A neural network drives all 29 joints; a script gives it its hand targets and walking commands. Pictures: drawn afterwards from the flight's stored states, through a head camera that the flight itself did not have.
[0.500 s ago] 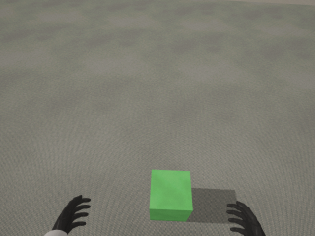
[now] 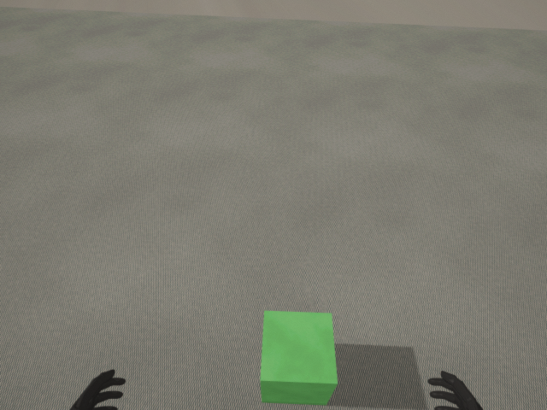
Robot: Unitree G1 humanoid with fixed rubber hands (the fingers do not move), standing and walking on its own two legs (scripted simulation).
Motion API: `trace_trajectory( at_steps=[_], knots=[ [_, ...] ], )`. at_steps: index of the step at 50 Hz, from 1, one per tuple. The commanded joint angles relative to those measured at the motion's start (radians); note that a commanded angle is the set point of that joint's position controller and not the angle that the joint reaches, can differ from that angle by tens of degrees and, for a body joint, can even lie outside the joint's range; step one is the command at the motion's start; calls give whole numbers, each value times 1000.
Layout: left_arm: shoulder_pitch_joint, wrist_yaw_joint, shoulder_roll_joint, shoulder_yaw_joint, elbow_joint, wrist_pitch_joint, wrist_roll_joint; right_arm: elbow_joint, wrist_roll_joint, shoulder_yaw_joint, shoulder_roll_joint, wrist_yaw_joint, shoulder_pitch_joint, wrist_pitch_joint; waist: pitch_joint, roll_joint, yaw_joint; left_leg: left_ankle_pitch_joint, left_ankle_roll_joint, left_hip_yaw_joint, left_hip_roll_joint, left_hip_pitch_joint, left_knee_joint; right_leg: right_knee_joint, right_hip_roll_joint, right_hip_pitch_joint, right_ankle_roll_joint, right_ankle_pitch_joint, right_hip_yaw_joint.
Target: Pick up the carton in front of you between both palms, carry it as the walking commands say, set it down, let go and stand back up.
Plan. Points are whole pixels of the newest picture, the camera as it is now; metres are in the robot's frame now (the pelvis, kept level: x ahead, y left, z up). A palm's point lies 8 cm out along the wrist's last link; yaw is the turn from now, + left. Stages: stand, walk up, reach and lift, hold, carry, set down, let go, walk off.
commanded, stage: stand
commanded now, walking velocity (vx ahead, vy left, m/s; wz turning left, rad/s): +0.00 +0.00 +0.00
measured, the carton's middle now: (295, 358) +0.41 -0.07 -0.64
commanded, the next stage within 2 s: none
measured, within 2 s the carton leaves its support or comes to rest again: neither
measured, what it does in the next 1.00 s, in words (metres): stands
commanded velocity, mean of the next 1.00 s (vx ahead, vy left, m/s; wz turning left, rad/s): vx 0.00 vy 0.00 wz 0.00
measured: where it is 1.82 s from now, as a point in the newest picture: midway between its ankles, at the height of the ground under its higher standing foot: outside the picture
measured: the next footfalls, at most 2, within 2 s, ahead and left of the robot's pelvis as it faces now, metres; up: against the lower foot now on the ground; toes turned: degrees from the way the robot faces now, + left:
none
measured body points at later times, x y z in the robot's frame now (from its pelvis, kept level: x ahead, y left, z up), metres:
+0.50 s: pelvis +0.01 -0.01 +0.00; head +0.01 -0.03 +0.45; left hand +0.13 +0.28 -0.09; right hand +0.13 -0.31 -0.10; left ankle -0.07 +0.12 -0.73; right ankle +0.01 -0.13 -0.73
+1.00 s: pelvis -0.01 -0.02 +0.01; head -0.02 -0.03 +0.46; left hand +0.09 +0.29 -0.10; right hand +0.09 -0.32 -0.11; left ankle -0.07 +0.12 -0.73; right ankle +0.01 -0.13 -0.73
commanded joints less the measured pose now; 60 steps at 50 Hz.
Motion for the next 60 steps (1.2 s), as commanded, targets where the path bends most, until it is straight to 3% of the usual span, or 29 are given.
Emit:
trace_trajectory(
  at_steps=[1,6,14,60],
  knots=[
    [-50,4,133,32,-34,-31,-1,-45,-1,-32,-126,-4,-36,-37,-45,-22,2,298,-11,-35,62,-101,-92,-43,-53,102,-26,225,31],
    [-49,13,156,32,12,-35,-2,0,0,-35,-148,-14,-13,-43,-69,-32,-1,402,-16,-34,69,-55,-76,-40,-64,124,-36,304,39],
    [-52,24,182,31,64,-40,-5,59,3,-26,-163,-24,1,-50,-62,-36,-1,432,-16,-42,72,-46,-86,-52,-78,164,-46,348,52],
    [-124,10,244,7,289,-47,-25,297,16,14,-224,-19,-45,-73,15,-32,11,247,8,-74,97,-47,-225,-187,-100,193,-48,179,98]
  ],
)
